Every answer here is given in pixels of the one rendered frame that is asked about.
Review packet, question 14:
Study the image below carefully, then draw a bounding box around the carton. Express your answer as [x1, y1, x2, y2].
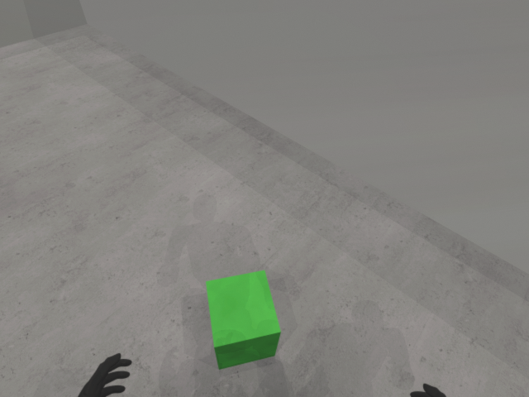
[206, 270, 281, 370]

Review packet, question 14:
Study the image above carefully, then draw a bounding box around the robot left hand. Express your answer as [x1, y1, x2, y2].
[78, 353, 132, 397]

